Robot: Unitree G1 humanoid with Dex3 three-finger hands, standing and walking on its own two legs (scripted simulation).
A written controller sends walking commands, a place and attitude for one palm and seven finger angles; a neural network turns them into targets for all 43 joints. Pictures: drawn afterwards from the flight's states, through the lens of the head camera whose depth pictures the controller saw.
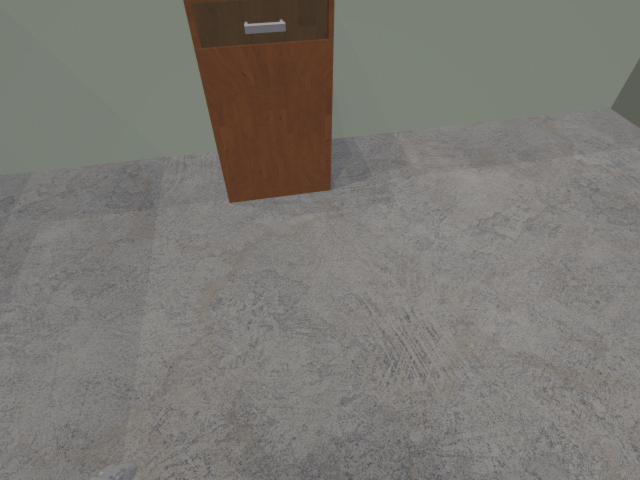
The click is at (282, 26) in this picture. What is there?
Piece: drawer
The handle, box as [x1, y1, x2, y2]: [244, 19, 285, 33]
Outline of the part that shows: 285,23 281,19 279,22 248,24 244,22 245,33 283,31 285,30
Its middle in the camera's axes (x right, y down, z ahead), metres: -0.20 -0.73 +1.33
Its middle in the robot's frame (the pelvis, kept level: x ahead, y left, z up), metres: +1.48 +0.26 +0.03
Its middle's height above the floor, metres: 0.80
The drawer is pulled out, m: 0.00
